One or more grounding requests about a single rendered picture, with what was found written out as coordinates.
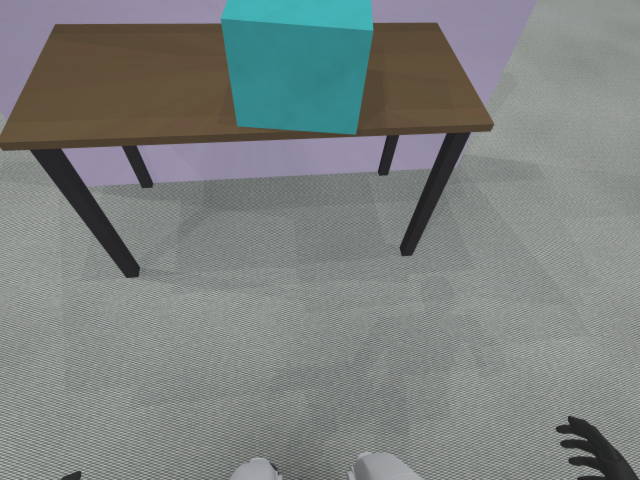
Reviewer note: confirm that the right robot hand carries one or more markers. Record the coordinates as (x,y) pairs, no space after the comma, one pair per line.
(608,460)

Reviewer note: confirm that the table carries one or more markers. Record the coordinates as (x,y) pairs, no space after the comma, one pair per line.
(106,85)

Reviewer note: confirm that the robot right thigh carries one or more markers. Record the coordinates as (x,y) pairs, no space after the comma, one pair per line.
(381,466)

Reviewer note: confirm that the carton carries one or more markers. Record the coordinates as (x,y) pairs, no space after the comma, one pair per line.
(298,64)

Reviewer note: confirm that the left robot shin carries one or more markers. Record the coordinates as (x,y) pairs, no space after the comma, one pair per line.
(259,460)

